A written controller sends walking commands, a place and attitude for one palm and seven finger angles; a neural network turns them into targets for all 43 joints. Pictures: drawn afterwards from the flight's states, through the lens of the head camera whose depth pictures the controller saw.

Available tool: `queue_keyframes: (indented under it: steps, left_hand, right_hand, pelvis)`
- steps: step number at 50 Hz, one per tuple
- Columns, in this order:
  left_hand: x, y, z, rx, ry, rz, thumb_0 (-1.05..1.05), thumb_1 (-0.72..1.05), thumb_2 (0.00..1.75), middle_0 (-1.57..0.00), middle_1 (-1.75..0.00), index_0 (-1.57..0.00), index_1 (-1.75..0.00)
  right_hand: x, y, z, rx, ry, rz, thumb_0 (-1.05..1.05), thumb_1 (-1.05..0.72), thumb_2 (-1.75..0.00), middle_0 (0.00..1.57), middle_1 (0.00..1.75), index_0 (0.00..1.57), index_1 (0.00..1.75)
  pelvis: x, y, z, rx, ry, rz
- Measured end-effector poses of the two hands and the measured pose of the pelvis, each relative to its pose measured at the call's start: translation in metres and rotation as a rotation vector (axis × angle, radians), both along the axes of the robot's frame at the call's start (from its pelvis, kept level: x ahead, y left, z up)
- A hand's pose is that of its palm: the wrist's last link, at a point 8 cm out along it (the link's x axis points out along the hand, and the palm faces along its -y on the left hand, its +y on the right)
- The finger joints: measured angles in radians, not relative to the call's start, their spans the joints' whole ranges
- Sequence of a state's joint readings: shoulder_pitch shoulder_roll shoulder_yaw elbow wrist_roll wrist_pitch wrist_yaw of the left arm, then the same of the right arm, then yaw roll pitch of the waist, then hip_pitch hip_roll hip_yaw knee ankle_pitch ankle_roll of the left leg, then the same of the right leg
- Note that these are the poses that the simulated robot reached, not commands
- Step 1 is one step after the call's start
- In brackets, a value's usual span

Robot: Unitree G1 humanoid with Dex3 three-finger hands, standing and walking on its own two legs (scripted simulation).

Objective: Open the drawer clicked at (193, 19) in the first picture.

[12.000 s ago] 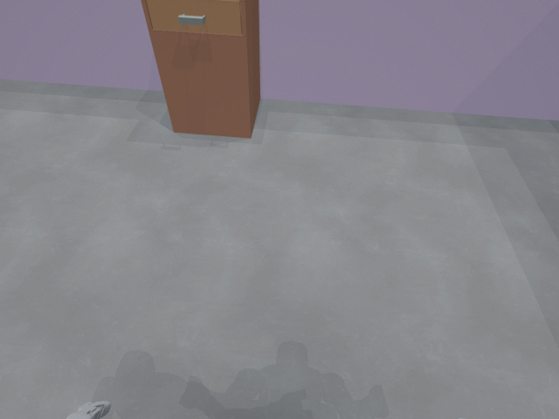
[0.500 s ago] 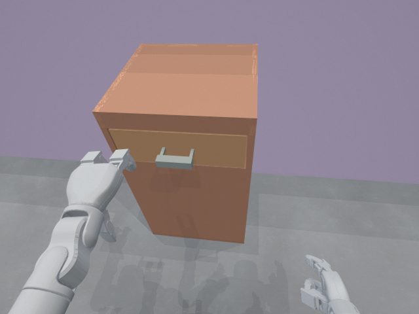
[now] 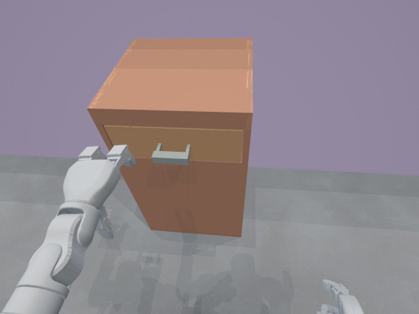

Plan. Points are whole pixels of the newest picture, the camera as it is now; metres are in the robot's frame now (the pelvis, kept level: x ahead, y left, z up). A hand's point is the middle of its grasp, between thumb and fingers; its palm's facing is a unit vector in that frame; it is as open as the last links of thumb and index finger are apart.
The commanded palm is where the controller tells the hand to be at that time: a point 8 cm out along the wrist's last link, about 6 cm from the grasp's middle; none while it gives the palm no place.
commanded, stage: move the hooked fingers above the handle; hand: left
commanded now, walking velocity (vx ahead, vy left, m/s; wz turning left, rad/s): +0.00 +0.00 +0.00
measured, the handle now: (172, 152) +0.57 +0.20 -0.10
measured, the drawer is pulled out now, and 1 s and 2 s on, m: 0.00 0.00 0.00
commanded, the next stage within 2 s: none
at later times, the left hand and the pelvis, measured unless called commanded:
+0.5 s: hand (125, 181) +0.35 +0.23 +0.04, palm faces -0.02 -0.06 -1.00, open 13.8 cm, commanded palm +0.34 +0.23 +0.10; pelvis +0.00 -0.01 -0.01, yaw +0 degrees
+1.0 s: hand (148, 165) +0.43 +0.21 +0.00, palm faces -0.05 -0.03 -1.00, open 13.8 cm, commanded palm +0.42 +0.21 +0.06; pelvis +0.01 +0.00 -0.02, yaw -1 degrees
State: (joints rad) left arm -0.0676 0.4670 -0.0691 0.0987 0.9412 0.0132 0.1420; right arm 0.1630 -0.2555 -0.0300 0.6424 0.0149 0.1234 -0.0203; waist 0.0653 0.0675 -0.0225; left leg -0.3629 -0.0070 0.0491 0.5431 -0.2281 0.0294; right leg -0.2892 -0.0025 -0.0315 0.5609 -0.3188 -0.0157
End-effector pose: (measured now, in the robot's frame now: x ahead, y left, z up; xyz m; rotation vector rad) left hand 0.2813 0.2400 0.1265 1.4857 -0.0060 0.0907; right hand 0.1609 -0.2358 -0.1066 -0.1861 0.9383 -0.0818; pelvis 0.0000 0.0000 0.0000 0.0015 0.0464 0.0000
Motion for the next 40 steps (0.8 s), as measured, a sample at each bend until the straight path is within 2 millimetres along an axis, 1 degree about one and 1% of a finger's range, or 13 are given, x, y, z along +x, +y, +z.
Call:
queue_keyframes:
  steps: [5, 10, 14, 17, 21, 27, 34, 40]
  left_hand:
    - [0.001, -0.003, 0.001, 0.000, 0.015, 0.018, 0.00, -0.49, 0.30, -0.32, -1.20, -0.32, -1.20]
    - [0.007, -0.009, -0.009, -0.001, 0.058, 0.008, 0.00, -0.49, 0.30, -0.31, -1.20, -0.32, -1.20]
    - [0.016, -0.014, -0.015, 0.008, 0.067, -0.017, 0.00, -0.49, 0.30, -0.32, -1.20, -0.32, -1.20]
    - [0.025, -0.015, -0.018, 0.012, 0.059, -0.023, 0.00, -0.49, 0.30, -0.32, -1.20, -0.32, -1.20]
    - [0.039, -0.012, -0.024, 0.019, 0.065, -0.006, 0.00, -0.49, 0.30, -0.32, -1.20, -0.32, -1.20]
    - [0.059, -0.008, -0.034, 0.025, 0.092, 0.003, 0.00, -0.49, 0.30, -0.32, -1.20, -0.32, -1.20]
    - [0.085, -0.017, -0.049, 0.028, 0.100, -0.043, 0.00, -0.49, 0.30, -0.32, -1.20, -0.32, -1.20]
    - [0.108, -0.024, -0.056, 0.034, 0.072, -0.048, 0.00, -0.48, 0.30, -0.32, -1.20, -0.32, -1.20]
  right_hand:
    - [0.008, 0.003, 0.003, 0.018, -0.035, 0.005, 0.01, -0.90, -0.90, 0.20, 0.30, 0.20, 0.30]
    - [0.015, 0.004, 0.006, 0.019, -0.057, 0.021, 0.01, -0.90, -0.90, 0.20, 0.30, 0.20, 0.30]
    - [0.016, 0.002, 0.005, 0.009, -0.057, 0.021, 0.01, -0.90, -0.90, 0.20, 0.30, 0.20, 0.30]
    - [0.012, -0.003, 0.002, 0.001, -0.042, 0.008, 0.01, -0.90, -0.90, 0.20, 0.30, 0.20, 0.30]
    - [0.001, -0.012, -0.004, -0.013, -0.005, -0.016, 0.01, -0.90, -0.90, 0.20, 0.30, 0.20, 0.30]
    - [-0.023, -0.027, -0.014, -0.039, 0.069, -0.070, 0.01, -0.90, -0.90, 0.20, 0.30, 0.20, 0.30]
    - [-0.052, -0.038, -0.024, -0.066, 0.160, -0.127, 0.01, -0.90, -0.90, 0.20, 0.30, 0.20, 0.30]
    - [-0.073, -0.039, -0.031, -0.060, 0.219, -0.175, 0.01, -0.90, -0.90, 0.20, 0.30, 0.20, 0.30]
  pelvis:
    - [0.000, -0.003, 0.000, 0.003, -0.005, -0.001]
    - [-0.001, -0.007, 0.000, 0.004, -0.003, 0.005]
    - [-0.002, -0.010, -0.002, 0.004, 0.008, 0.008]
    - [-0.001, -0.012, -0.004, 0.003, 0.020, 0.007]
    - [0.000, -0.014, -0.006, 0.003, 0.041, 0.007]
    - [0.004, -0.014, -0.009, 0.001, 0.074, 0.004]
    - [0.007, -0.011, -0.014, -0.002, 0.116, 0.002]
    - [0.010, -0.008, -0.018, -0.004, 0.152, -0.009]
